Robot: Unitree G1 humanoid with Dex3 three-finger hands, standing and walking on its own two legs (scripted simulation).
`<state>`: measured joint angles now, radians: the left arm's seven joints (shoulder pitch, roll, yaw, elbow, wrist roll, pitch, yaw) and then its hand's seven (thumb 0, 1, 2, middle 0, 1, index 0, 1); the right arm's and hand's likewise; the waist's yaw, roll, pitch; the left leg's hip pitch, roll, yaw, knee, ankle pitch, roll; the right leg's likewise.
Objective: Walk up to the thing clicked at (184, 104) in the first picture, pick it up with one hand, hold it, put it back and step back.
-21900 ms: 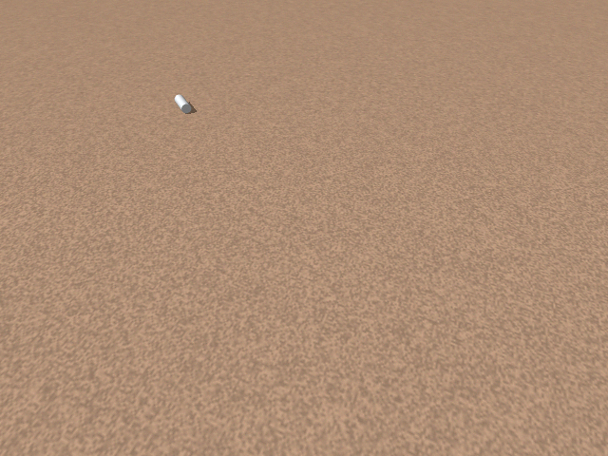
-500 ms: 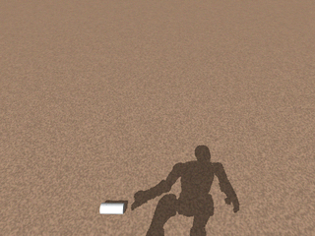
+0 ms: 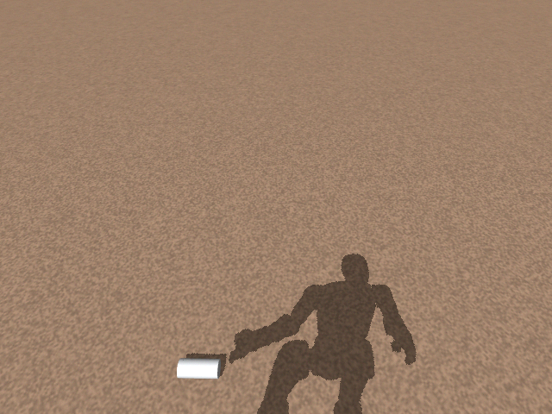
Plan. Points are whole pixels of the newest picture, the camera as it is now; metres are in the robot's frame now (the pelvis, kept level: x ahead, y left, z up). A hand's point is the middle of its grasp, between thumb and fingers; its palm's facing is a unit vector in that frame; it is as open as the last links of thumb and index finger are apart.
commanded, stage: walk up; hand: left
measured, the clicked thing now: (199, 368) +0.41 +0.28 -0.75
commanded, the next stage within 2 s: stand in 0.62 s
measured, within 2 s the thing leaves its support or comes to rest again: neither
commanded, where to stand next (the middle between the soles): +0.03 +0.03 m, yaw +2 degrees
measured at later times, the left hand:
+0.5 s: hand out of the picture +0.07 +0.26 -0.15, palm faces +0.00 -0.93 -0.37, open 7.4 cm
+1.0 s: hand out of the picture +0.05 +0.24 -0.16, palm faces -0.03 -0.94 -0.34, open 7.4 cm
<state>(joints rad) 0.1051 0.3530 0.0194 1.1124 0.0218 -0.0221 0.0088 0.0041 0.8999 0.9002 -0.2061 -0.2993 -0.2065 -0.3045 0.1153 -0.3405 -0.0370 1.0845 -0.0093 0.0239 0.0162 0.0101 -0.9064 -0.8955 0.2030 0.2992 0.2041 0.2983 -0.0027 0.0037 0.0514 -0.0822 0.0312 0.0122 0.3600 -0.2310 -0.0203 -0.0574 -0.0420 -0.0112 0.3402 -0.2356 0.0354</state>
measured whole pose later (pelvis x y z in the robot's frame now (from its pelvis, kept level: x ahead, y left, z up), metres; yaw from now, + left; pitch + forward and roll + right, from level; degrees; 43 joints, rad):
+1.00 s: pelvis -0.02 -0.01 +0.00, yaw +0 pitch -2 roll +0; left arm 0.12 0.35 0.00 1.11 0.02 -0.01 -0.01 0.00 0.90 0.90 -0.21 -0.30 -0.21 -0.30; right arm 0.11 -0.35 -0.01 1.11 -0.01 0.00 0.01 0.01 -0.91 -0.90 0.20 0.30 0.20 0.30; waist -0.01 0.00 0.07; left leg -0.10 0.04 0.00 0.32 -0.18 -0.03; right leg -0.08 -0.03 -0.02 0.31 -0.20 0.03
